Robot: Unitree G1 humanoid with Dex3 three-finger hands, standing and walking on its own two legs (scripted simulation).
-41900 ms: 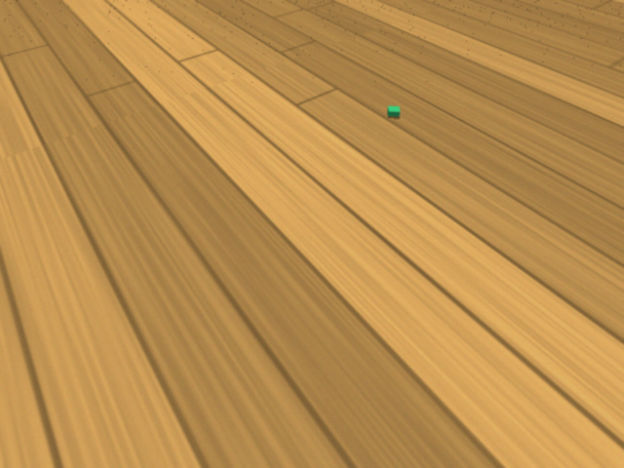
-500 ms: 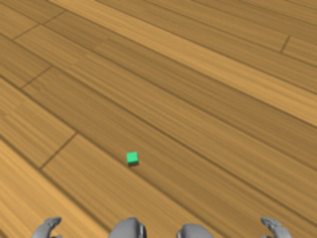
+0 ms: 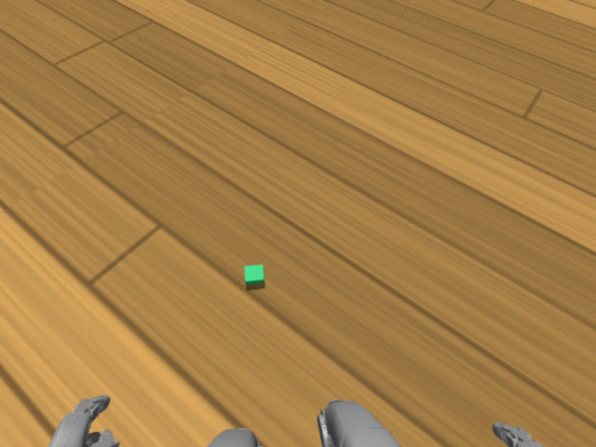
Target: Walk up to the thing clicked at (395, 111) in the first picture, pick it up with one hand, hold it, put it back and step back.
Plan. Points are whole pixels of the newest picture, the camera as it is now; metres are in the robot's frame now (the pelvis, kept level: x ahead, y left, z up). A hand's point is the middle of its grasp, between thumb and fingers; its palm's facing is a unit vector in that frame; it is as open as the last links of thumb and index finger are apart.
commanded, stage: step back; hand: left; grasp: from above
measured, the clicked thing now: (254, 274) +0.69 +0.15 -0.75
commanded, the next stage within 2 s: none
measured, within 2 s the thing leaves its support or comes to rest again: neither
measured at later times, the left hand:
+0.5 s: hand out of the picture -0.05 +0.24 -0.14, palm faces +0.00 -0.90 -0.43, open 7.4 cm
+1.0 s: hand out of the picture -0.29 +0.21 -0.14, palm faces -0.04 -0.90 -0.43, open 7.4 cm
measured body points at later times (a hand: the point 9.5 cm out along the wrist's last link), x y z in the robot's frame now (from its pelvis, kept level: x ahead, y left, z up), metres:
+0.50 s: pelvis -0.16 -0.03 -0.01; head -0.11 -0.04 +0.43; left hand -0.05 +0.29 -0.11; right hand -0.07 -0.35 -0.13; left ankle -0.18 +0.09 -0.71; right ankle -0.10 -0.15 -0.73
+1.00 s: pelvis -0.35 -0.06 -0.01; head -0.30 -0.08 +0.44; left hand -0.28 +0.25 -0.11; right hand -0.22 -0.38 -0.13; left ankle -0.27 +0.08 -0.67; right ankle -0.35 -0.18 -0.73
